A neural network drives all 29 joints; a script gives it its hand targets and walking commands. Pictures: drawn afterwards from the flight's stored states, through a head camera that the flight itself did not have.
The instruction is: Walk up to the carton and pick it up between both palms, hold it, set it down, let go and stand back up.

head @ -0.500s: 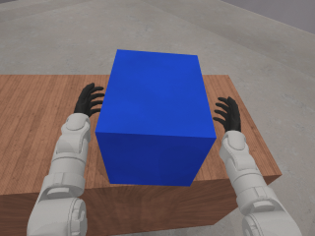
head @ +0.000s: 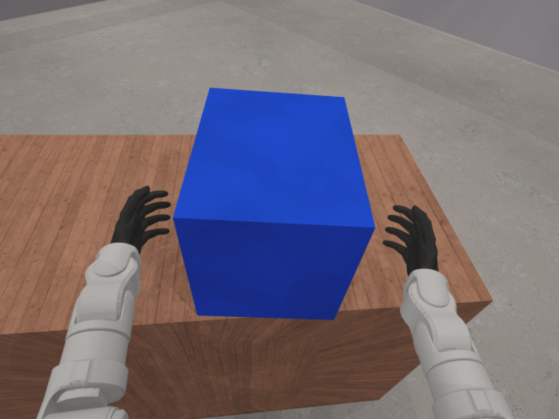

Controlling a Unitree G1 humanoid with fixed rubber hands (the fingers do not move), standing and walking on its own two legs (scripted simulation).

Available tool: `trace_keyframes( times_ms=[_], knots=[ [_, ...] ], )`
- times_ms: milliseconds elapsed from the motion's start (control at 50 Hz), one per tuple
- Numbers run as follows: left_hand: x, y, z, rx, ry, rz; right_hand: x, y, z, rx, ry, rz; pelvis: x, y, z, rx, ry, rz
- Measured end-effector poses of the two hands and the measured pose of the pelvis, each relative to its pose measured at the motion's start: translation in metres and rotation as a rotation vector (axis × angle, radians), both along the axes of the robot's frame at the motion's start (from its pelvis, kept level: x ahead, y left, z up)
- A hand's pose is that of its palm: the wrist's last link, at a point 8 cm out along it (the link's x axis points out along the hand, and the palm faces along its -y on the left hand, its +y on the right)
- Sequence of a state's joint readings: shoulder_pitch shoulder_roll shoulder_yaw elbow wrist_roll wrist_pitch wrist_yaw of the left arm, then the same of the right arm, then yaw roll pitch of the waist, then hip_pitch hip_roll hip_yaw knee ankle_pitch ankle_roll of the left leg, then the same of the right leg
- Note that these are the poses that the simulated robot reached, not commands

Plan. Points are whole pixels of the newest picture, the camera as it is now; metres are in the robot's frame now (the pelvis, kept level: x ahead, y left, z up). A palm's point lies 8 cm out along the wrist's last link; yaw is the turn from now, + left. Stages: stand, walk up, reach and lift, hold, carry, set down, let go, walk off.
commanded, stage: set down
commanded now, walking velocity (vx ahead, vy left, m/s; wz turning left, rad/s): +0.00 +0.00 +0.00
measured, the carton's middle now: (272, 204) +0.42 +0.01 +0.06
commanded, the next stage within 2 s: none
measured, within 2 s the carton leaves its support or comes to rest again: neither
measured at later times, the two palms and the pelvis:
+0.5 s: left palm (102, 297) +0.26 +0.23 +0.06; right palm (448, 308) +0.22 -0.21 +0.08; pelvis +0.01 +0.00 +0.00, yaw +0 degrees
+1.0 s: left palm (91, 345) +0.20 +0.23 +0.04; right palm (451, 337) +0.19 -0.21 +0.06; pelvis +0.02 +0.00 +0.00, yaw +0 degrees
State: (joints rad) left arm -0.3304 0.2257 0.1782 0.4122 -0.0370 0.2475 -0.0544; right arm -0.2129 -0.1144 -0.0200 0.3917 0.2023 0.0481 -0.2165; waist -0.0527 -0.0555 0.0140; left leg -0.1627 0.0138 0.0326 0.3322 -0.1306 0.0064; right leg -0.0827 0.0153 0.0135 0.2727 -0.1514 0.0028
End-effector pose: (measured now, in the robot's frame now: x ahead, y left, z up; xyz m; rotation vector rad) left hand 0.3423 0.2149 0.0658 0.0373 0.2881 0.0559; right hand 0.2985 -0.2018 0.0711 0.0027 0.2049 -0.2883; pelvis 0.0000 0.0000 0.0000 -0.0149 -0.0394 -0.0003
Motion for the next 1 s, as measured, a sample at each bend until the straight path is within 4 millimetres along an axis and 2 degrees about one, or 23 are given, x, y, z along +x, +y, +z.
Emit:
trace_keyframes(
  times_ms=[80,220,280,320,420,520,600,760,860,1000],
  knots=[
    [-0.017,0.005,-0.008,-0.009,0.001,0.009,-0.018,-0.004,0.002,-0.004,-0.023,-0.009,0.0,0.0,0.0,0.0,0.0,0.0],
    [-0.022,0.001,0.007,-0.006,-0.077,-0.018,-0.021,-0.001,0.015,-0.003,-0.052,0.032,0.0,-0.001,0.0,0.001,0.0,0.0],
    [-0.027,0.001,0.012,0.001,-0.091,-0.023,-0.027,-0.002,0.014,-0.001,-0.045,0.028,0.003,-0.001,0.0,0.001,0.002,0.0],
    [-0.033,0.002,0.006,0.002,-0.065,-0.025,-0.033,-0.005,0.009,0.0,-0.021,0.021,0.004,-0.001,0.0,0.001,0.001,0.0],
    [-0.061,0.01,-0.01,0.013,0.002,-0.012,-0.06,-0.009,0.002,-0.002,0.004,0.003,0.009,-0.002,0.0,0.002,-0.006,0.0],
    [-0.092,0.017,-0.006,0.029,-0.027,0.006,-0.08,-0.006,0.012,-0.013,-0.018,0.017,0.011,-0.002,0.0,0.002,-0.008,0.0],
    [-0.109,0.022,-0.007,0.029,-0.022,0.014,-0.088,-0.003,0.011,-0.012,0.005,0.04,0.009,-0.002,0.0,0.002,-0.012,0.0],
    [-0.108,0.019,0.0,0.027,-0.047,-0.013,-0.091,-0.001,0.011,-0.004,0.043,0.05,0.01,-0.002,0.0,0.002,-0.011,0.0],
    [-0.122,0.02,-0.016,0.03,0.031,-0.003,-0.101,-0.005,-0.004,0.004,0.116,0.043,0.016,-0.003,0.0,0.003,-0.009,0.0],
    [-0.137,0.02,-0.028,0.038,0.083,0.002,-0.107,-0.008,-0.008,0.001,0.141,0.042,0.019,-0.003,0.0,0.004,-0.004,0.0]
  ],
)
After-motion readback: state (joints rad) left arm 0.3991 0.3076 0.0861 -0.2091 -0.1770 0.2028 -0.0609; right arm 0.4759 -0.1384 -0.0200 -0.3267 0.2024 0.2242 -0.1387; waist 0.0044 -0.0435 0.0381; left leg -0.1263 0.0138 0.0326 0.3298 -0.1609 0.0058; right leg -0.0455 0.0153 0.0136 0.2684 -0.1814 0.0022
